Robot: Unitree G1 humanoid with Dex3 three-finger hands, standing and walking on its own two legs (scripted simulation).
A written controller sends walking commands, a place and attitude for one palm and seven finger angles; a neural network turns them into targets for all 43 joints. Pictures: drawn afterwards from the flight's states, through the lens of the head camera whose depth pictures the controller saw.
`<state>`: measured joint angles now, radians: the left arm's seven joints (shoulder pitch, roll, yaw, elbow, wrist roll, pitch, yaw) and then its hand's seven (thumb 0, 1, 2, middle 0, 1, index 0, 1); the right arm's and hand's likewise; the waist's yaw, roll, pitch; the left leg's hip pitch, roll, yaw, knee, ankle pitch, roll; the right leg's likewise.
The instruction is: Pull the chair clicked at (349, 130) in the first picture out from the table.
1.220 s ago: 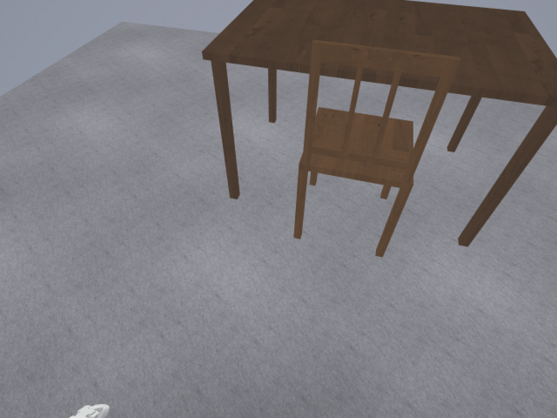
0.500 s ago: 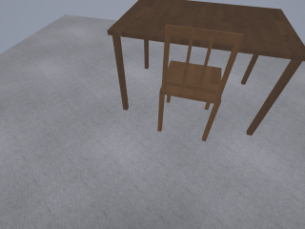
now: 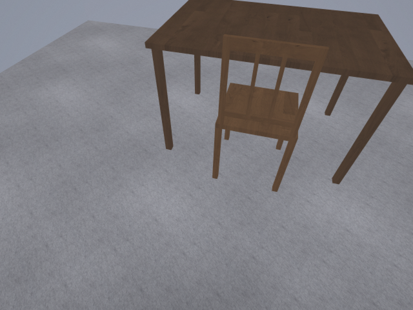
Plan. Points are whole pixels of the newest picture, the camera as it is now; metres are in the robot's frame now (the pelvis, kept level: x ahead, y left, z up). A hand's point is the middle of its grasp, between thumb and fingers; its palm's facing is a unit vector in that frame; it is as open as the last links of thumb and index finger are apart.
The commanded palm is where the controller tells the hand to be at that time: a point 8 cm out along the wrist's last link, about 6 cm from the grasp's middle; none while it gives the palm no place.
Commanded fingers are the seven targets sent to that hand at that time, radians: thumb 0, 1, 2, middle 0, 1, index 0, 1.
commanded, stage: look at it before walking up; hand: left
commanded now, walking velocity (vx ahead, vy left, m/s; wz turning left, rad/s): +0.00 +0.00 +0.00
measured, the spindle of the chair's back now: (252, 86) +1.00 -0.14 -0.10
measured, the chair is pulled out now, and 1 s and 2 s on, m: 0.00 0.00 0.00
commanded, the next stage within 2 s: walk to a spot facing it in 0.22 s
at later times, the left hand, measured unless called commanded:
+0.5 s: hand out of the picture +0.07 +0.24 -0.16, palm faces -0.04 -0.94 -0.33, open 7.4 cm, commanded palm none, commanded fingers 0.00 0.90 0.90 -0.20 -0.30 -0.20 -0.30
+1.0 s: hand out of the picture +0.04 +0.18 -0.16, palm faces -0.18 -0.96 -0.21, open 7.4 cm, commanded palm none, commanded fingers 0.00 0.90 0.90 -0.20 -0.30 -0.20 -0.30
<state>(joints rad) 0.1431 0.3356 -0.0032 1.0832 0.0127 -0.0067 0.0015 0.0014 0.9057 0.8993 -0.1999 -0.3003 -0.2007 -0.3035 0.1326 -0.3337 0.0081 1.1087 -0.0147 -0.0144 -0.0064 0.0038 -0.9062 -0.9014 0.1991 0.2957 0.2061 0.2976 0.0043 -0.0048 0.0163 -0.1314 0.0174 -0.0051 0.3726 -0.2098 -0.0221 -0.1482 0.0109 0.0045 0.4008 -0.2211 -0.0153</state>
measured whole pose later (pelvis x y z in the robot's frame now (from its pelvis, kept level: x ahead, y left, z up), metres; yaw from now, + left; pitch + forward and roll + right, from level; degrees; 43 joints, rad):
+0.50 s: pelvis +0.00 +0.00 +0.00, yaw -3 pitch -1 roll +0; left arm 0.18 0.33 0.01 1.06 0.01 0.02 0.01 0.00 0.91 0.90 -0.20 -0.30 -0.20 -0.30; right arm 0.12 -0.31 -0.01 1.07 -0.02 -0.01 -0.02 0.00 -0.91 -0.90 0.20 0.30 0.21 0.30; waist 0.02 -0.01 0.03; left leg -0.15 0.04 0.04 0.42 -0.24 -0.03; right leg -0.19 0.03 0.05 0.45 -0.23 -0.02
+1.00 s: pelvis +0.03 -0.01 +0.00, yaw -16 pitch +1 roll +1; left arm 0.44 0.17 0.04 0.98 0.03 -0.02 -0.01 0.00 0.90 0.90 -0.20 -0.30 -0.20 -0.30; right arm 0.19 -0.23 -0.06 0.93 -0.03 0.00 0.01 0.01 -0.91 -0.90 0.20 0.30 0.20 0.30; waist 0.05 0.00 0.01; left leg -0.51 0.06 0.01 0.92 -0.29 -0.05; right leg -0.20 0.08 0.14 0.39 -0.21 -0.06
